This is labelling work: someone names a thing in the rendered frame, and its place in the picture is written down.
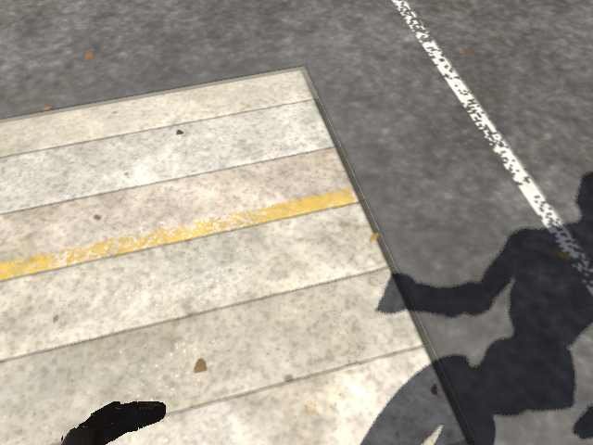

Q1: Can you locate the left robot hand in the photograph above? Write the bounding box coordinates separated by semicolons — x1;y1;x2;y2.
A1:
61;401;166;445

